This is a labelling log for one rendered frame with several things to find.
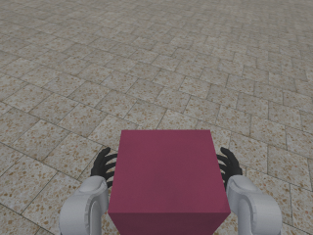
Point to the robot right hand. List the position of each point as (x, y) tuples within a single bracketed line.
[(231, 165)]

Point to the right robot forearm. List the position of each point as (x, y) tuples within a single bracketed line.
[(258, 213)]

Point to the robot left hand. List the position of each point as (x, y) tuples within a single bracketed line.
[(100, 167)]

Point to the left robot forearm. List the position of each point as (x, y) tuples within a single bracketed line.
[(81, 214)]

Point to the carton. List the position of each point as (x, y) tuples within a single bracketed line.
[(167, 182)]

